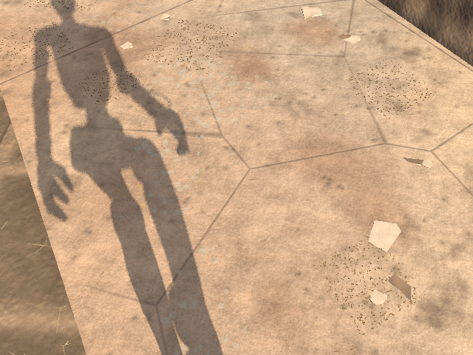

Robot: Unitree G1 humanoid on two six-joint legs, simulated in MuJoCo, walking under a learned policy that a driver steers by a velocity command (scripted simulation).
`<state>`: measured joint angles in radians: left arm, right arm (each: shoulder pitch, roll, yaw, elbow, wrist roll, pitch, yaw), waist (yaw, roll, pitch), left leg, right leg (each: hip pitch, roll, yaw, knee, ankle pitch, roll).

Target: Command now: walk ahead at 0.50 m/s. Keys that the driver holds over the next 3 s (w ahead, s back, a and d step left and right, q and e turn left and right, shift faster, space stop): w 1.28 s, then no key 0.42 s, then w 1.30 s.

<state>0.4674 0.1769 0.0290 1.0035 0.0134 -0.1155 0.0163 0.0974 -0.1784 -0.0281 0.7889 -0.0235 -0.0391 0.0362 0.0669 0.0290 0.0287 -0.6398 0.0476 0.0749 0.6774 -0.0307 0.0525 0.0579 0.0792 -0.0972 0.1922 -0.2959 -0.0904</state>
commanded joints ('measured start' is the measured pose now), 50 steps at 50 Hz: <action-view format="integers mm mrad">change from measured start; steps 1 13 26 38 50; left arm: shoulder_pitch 65 -66 -497 -180 -13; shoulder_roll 135 88 67 156 125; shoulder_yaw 22 23 3 54 32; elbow -13 -106 -241 -136 -33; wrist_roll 6 22 8 -4 -9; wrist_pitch -4 44 67 39 5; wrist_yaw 9 -32 -48 -30 -21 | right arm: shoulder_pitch -106 229 454 330 35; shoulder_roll -59 -62 -121 -120 -77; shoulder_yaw -12 -30 -27 -32 -24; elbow -87 106 195 135 53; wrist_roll -1 4 10 13 -4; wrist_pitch -22 -68 -76 -56 0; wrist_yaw -3 -23 -34 -33 -2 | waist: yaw -14 -42 -134 -28 -55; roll -127 11 42 -59 -76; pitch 36 -13 71 -94 62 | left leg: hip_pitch -5 488 666 14 -44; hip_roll -41 167 122 -12 74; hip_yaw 44 -278 -110 -123 -38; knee -101 -521 -549 626 157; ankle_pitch -34 19 291 -314 16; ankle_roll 37 163 113 38 -38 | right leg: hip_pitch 112 -588 -738 -45 -152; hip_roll -279 -164 -157 -418 -250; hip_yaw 90 136 12 514 162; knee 39 985 475 38 -101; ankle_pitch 834 34 342 37 373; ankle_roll -81 15 55 -191 -100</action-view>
